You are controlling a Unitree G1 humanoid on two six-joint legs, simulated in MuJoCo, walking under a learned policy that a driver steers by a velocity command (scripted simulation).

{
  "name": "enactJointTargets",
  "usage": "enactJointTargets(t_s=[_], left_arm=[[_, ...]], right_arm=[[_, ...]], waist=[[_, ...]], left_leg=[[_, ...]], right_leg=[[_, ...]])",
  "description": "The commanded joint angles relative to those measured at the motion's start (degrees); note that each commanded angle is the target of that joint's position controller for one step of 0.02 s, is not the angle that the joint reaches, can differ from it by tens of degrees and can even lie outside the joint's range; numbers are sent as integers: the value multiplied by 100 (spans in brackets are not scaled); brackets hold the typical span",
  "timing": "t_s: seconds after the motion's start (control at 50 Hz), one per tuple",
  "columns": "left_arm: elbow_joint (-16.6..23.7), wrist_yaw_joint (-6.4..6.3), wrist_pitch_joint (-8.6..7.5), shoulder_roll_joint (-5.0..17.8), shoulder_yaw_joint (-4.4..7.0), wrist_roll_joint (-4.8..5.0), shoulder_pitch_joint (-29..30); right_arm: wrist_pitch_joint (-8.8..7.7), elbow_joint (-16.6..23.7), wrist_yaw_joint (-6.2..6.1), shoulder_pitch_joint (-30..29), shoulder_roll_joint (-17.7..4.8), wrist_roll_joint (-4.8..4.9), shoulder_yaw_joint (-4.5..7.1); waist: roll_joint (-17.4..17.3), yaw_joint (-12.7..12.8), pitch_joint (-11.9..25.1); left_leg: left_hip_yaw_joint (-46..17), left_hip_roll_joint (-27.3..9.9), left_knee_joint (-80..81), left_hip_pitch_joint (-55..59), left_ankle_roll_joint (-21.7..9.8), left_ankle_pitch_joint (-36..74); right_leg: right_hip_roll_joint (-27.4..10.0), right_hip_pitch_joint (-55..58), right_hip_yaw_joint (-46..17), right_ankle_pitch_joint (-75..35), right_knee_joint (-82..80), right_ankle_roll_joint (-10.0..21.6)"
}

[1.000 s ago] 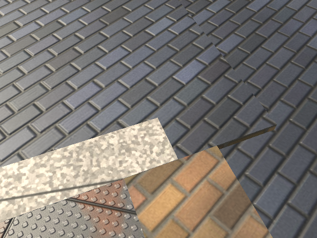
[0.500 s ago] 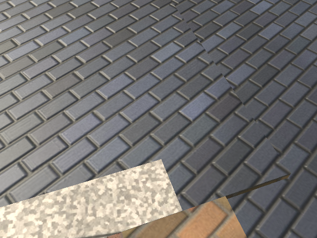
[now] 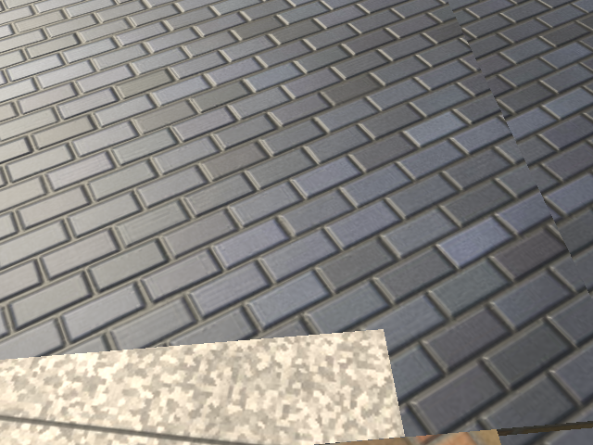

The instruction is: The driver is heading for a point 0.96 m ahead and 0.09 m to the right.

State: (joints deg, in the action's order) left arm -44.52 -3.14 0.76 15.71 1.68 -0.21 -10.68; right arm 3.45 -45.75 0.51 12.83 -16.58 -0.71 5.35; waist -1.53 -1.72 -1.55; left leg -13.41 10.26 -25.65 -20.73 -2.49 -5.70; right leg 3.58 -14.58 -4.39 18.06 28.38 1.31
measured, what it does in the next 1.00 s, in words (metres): steps on the spot: left foot, then right foot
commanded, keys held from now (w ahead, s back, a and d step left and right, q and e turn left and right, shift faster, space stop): q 0.10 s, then no key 0.28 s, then e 0.62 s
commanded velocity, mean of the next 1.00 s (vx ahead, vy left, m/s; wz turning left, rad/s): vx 0.00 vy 0.00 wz -0.05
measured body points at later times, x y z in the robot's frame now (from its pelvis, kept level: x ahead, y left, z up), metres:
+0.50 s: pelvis -0.01 +0.00 +0.01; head +0.01 +0.02 +0.45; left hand +0.01 +0.27 -0.14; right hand +0.16 -0.22 -0.11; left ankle -0.05 +0.10 -0.74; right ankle +0.00 -0.11 -0.73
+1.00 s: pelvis -0.03 -0.05 +0.01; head +0.00 -0.08 +0.45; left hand +0.09 +0.23 -0.10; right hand +0.05 -0.33 -0.14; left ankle -0.04 +0.10 -0.66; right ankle -0.03 -0.11 -0.74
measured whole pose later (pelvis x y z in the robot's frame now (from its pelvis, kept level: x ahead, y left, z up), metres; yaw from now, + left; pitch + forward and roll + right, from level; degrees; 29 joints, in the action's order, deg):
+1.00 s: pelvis -0.03 -0.05 +0.01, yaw -8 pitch +0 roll +2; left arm -45.8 0.1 2.3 16.0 3.6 -0.2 -13.7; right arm 3.2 -48.7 -1.3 7.6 -17.3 -1.4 2.9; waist -2.4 0.3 -5.2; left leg -0.2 -0.4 -60.4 -25.5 0.8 -23.6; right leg 4.5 -13.3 -1.6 12.4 26.2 5.4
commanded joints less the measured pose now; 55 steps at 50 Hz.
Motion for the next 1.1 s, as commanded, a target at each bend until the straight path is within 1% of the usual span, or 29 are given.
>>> enactJointTargets(t_s=[0.02, 0.04, 0.06, 0.08, 0.12, 0.22, 0.36, 0.4, 0.42, 0.44, 0.46, 0.48, 0.52, 0.58, 0.62, 0.66, 0.7, 0.76, 0.8, 0.82, 0.84, 0.86, 0.88, 0.9, 0.92, 0.96, 1.0, 1.04, 1.1], left_arm=[[453, -96, -78, 1467, 330, -135, -126], [453, -52, -52, 1270, 301, -208, 67], [520, -26, -66, 868, 192, -165, 238], [548, 2, -78, 680, 141, -132, 408], [620, 13, -84, 611, 115, -123, 360], [314, 70, -112, 766, 200, -114, -555], [105, 219, -63, 910, 251, -127, -454], [-11, 233, -25, 766, 198, -71, -415], [-24, 257, -72, 459, 97, -45, -586], [34, 301, -127, 28, -29, 9, -866], [-147, 233, -38, 208, -7, -1, -695], [-157, 221, 6, 397, 39, -12, -511], [-155, 270, 17, 663, 128, -14, -225], [-232, 305, 33, 557, 126, -31, -433], [-226, 296, 98, 455, 158, -63, -447], [-192, 310, 197, 402, 213, -64, -402], [-167, 341, 223, 309, 209, -62, -456], [-89, 425, 208, 372, 235, -9, -430], [-56, 467, 184, 365, 253, 0, -557], [-69, 451, 135, 394, 268, -32, -661], [-13, 397, 51, 819, 369, -122, -705], [91, 397, 6, 1744, 569, -96, -903], [-32, 393, 16, 1565, 571, -63, -1243], [4, 353, 47, 1279, 504, -43, -948], [94, 316, 88, 1037, 440, -32, -512], [228, 274, 111, 830, 378, 12, -157], [205, 299, 82, 878, 387, 30, -332], [167, 300, 59, 970, 419, 30, -475], [116, 306, 75, 959, 422, -27, -684]], right_arm=[[-105, 477, -61, 0, -370, 126, 103], [-131, 382, -80, -68, -845, -122, 201], [-128, 302, -44, 53, -842, -124, 227], [-88, 204, -11, 231, -762, -125, 213], [4, 104, 76, 404, -696, -104, 178], [62, 265, 96, -213, -465, -14, 17], [53, 171, -25, -275, -311, 107, -177], [-44, -6, -88, 6, -197, 51, -256], [-137, -66, -155, 76, -389, -72, -260], [-199, -46, -215, -131, -774, -106, -245], [-226, -103, -222, -362, -549, -15, -301], [-260, -66, -210, -651, -448, -30, -340], [-264, -148, -283, -585, -691, -30, -263], [-206, -258, -340, -266, -818, 37, -154], [-170, -210, -357, -304, -718, -9, -149], [-172, -161, -360, -302, -660, -62, -151], [-185, -124, -344, -534, -640, -100, -154], [-195, -70, -281, -698, -759, -96, -106], [-165, -88, -246, -717, -876, -47, -58], [-154, -119, -230, -663, -863, -33, -50], [-145, -123, -186, -395, -687, -60, -76], [-96, 296, -213, -686, -264, -55, -207], [-36, 252, -287, -835, -463, -74, -190], [-19, 182, -278, -782, -521, -10, -167], [-57, 100, -249, -737, -556, 25, -153], [-100, -4, -192, -562, -656, -96, -120], [-81, -35, -145, -427, -600, -86, -124], [-55, 14, -152, -483, -542, -59, -137], [-74, 108, -103, -668, -643, -147, -115]], waist=[[1440, 139, 215], [811, 77, 15], [574, -90, 50], [533, -208, 35], [916, -142, 163], [986, 354, 256], [1304, 333, 384], [986, 80, 366], [494, 175, 605], [-640, 480, 595], [-672, 303, 420], [-576, 388, 189], [-768, 230, 57], [-679, 136, -17], [-794, 86, -138], [-521, 62, -267], [-349, 239, -211], [-660, 194, 106], [-593, 302, 256], [-321, 405, 302], [858, 394, 275], [2132, 431, 225], [1252, 606, 481], [813, 413, 187], [551, 248, -42], [721, 156, 97], [547, 170, 337], [514, 224, 320], [793, 383, 226]], left_leg=[[421, 264, -1548, -1285, 253, -2485], [546, -252, -2682, -1144, 329, -2418], [551, -327, -3220, -854, 326, -2178], [605, -357, -3664, -822, 348, -1903], [779, -384, -4216, -1001, 449, -1760], [787, -455, -3261, -1214, 619, -1932], [1406, -612, -820, 484, 348, -1920], [1294, -815, 1111, 1579, 179, -242], [549, -1500, 1401, 2570, 64, 279], [-434, -2628, 1041, 2758, -298, 2024], [7, -2703, 759, 1650, -668, 2052], [242, -2374, 753, 1540, -553, 1643], [520, -2011, 734, 1591, -335, 1026], [574, -2216, 676, 1568, -542, 806], [375, -2659, 771, 1276, -914, 863], [318, -3059, 798, 1171, -1337, 1655], [724, -2858, 671, 1201, -1153, 1750], [1114, -2649, 317, 1350, -858, 1845], [1318, -2590, -137, 1263, -632, 1499], [1536, -2444, -622, 965, -363, 818], [2015, -1963, -1871, 265, 40, -627], [2069, -805, -2889, -1178, 376, -3207], [1227, -952, -3713, -1028, 311, -3261], [1122, -1087, -3955, -1138, 267, -2773], [1049, -1217, -3803, -1135, 251, -2220], [1112, -1203, -3691, -1037, 303, -1651], [1112, -1120, -3720, -993, 389, -1489], [1075, -1107, -3537, -1134, 462, -1428], [1056, -1132, -3032, -1356, 525, -1373]], right_leg=[[-2413, 865, -2651, 725, -2088, 892], [-2550, 177, -2312, -335, -1813, 1207], [-2226, -4, -1766, -1174, -1577, 1152], [-1850, 25, -1145, -1698, -1410, 986], [-1504, 424, -538, -2548, -1166, 896], [-1637, 1520, -459, -3667, -792, 1082], [-1632, 1052, -341, -3981, -452, 1053], [-1482, 516, -276, -3503, -226, 666], [-1322, -114, -206, -2537, -139, 307], [-770, -654, 220, -436, -130, 49], [-732, 234, 316, 417, -288, 20], [-629, 289, 279, -38, -413, 25], [-482, 119, 283, -774, -258, 17], [-337, -350, 406, -530, 463, -3], [-271, -665, 499, 765, 1491, 45], [-385, -1092, 453, 1578, 2655, 67], [-524, -1018, 441, 1293, 2417, 43], [-421, -479, 697, 859, 1539, 33], [-285, 41, 901, 258, 660, 107], [-202, 491, 811, -412, -52, 176], [-883, 915, -527, -1013, -1051, 369], [-2495, 1134, -2822, -3163, -1327, 1255], [-2517, 1063, -2770, -3028, -1274, 1697], [-2221, 839, -2229, -2507, -1200, 1657], [-1810, 666, -1784, -2026, -1239, 1395], [-1363, 830, -1377, -2308, -1194, 1120], [-1315, 1036, -1324, -2697, -1113, 1108], [-1301, 1166, -1425, -2566, -1117, 1106], [-1168, 1150, -1954, 490, -1650, 1206]])
Next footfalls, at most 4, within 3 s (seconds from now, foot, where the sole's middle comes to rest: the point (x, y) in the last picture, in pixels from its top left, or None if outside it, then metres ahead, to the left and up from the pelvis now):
0.42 left None -0.01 0.10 -0.77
0.84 right None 0.01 -0.11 -0.77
1.52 left None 0.19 0.05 -0.77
1.98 right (363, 414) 0.54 -0.12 -0.77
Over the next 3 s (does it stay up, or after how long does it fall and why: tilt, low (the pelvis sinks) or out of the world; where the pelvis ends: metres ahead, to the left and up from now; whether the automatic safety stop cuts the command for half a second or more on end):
stays up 0.86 -0.01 -0.01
